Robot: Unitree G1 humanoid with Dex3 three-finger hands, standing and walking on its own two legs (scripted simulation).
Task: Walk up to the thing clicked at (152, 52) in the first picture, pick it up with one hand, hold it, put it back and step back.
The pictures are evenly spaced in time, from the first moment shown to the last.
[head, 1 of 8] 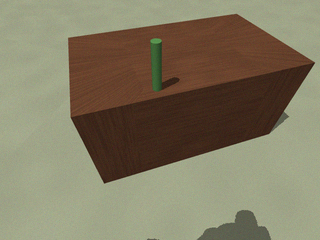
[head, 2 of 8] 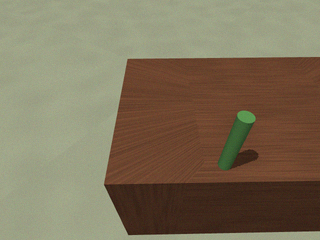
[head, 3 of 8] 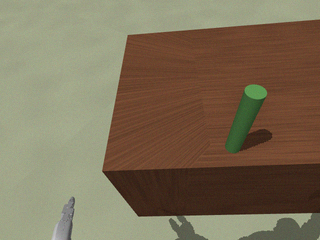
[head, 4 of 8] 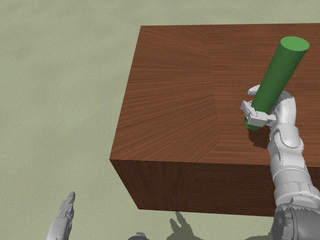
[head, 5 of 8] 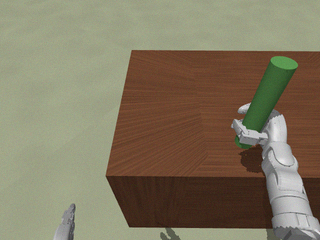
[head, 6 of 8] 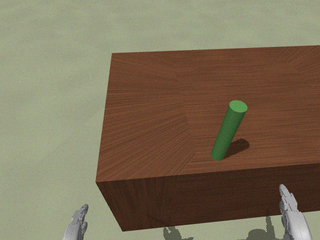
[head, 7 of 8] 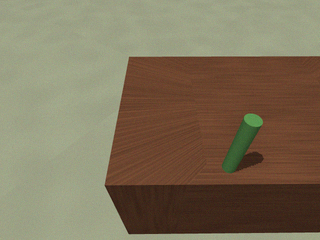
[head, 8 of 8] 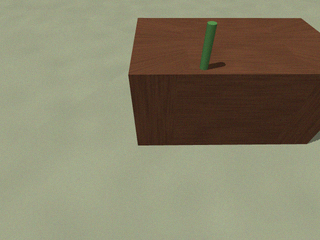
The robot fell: no
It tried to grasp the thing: yes
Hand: right
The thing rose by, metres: 0.24
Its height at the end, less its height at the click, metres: +0.00
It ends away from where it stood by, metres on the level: 0.01
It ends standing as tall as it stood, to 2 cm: yes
